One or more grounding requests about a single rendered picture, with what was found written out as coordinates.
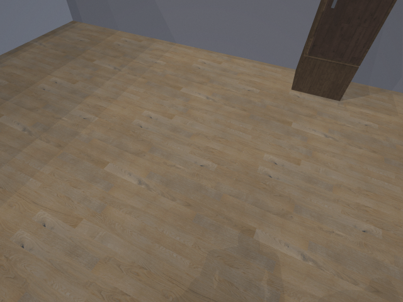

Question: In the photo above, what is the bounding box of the cupboard door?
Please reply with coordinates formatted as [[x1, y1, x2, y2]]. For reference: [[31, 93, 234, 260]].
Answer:
[[308, 0, 394, 64]]

